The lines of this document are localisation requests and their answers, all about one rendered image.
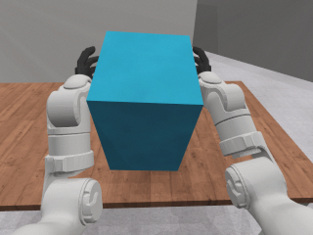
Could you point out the left robot upper arm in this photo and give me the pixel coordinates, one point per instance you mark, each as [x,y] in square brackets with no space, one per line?
[68,207]

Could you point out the left robot hand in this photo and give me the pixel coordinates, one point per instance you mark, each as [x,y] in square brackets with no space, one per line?
[84,64]

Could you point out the carton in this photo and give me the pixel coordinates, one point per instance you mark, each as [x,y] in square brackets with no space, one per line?
[145,99]

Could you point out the left robot forearm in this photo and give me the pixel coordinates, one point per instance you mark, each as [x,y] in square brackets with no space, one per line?
[68,127]

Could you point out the right robot hand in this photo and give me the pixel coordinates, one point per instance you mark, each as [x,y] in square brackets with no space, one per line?
[202,60]

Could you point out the right robot forearm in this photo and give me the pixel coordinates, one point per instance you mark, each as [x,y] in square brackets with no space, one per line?
[226,104]

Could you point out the table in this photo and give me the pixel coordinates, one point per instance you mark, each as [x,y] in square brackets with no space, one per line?
[199,181]

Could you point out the right robot upper arm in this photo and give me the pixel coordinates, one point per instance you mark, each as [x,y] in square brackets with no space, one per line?
[256,185]

